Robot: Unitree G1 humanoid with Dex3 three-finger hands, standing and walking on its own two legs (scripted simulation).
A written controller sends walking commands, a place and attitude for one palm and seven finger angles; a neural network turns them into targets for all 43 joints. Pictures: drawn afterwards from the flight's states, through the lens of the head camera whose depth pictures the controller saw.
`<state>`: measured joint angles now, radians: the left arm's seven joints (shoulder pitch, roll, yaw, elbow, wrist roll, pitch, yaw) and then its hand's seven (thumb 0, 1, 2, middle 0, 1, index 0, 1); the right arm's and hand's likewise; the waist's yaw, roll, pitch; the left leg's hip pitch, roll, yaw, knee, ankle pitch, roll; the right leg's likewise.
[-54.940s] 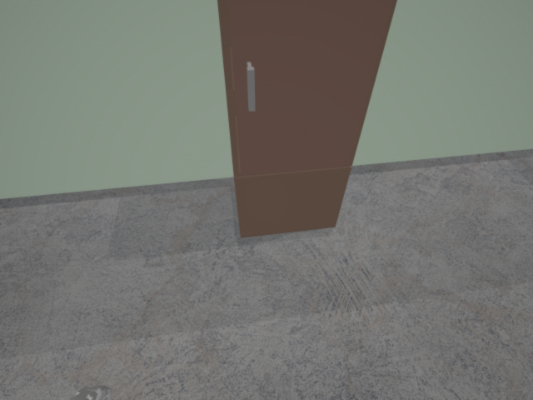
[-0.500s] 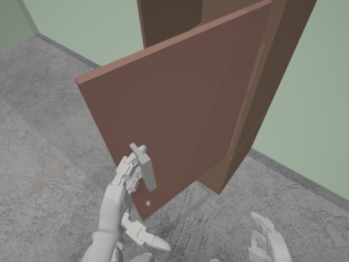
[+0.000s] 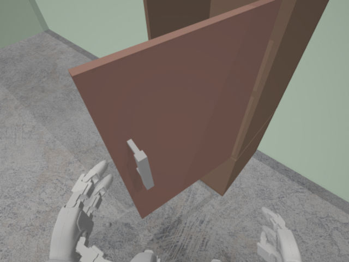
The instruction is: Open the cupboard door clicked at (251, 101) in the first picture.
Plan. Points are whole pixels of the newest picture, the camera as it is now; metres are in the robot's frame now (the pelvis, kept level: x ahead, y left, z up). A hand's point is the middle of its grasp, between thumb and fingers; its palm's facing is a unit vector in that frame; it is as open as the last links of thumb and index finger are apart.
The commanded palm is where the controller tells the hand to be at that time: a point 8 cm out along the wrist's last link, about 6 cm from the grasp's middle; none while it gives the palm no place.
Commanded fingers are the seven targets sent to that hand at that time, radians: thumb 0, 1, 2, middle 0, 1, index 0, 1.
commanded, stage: slide the hand sideways off the handle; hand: left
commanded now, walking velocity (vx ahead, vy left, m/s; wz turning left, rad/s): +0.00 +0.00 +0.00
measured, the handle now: (140, 165) +0.30 +0.10 +0.08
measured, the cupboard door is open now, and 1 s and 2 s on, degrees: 76 76 76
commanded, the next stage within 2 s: draw the hand back to the body in 0.14 s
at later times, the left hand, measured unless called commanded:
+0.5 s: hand (77, 224) +0.17 +0.17 +0.11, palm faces -0.02 -1.00 -0.05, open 16.3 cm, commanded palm +0.14 +0.23 +0.12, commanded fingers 0.00 -0.50 0.30 -0.15 -0.30 -0.15 -0.30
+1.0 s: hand (24, 207) +0.18 +0.24 +0.16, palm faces +0.26 -0.90 -0.34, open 14.4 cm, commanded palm +0.14 +0.29 +0.19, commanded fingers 0.00 0.17 0.58 -0.17 -0.30 -0.17 -0.30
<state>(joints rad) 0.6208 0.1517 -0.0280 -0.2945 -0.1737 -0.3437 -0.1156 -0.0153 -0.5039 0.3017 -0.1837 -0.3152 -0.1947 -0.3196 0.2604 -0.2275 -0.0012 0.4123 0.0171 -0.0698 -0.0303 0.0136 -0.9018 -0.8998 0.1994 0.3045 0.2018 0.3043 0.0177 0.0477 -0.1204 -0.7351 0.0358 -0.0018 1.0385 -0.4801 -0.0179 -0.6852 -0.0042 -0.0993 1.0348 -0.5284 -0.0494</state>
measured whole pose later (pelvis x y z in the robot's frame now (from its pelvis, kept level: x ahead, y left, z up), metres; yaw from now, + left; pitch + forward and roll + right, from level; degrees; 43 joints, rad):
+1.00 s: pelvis +0.01 +0.03 +0.05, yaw -1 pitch +0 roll -2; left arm 0.63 0.30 0.13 -0.48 -0.06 -0.03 0.10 -0.01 -0.16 0.45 -0.17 -0.30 -0.17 -0.30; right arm 0.26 -0.22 0.06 0.51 0.02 -0.11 -0.11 0.01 -0.90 -0.90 0.20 0.30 0.20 0.30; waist 0.06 0.07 -0.05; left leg -0.36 0.02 0.03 0.72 -0.36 0.03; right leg -0.30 -0.01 -0.07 0.66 -0.36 0.00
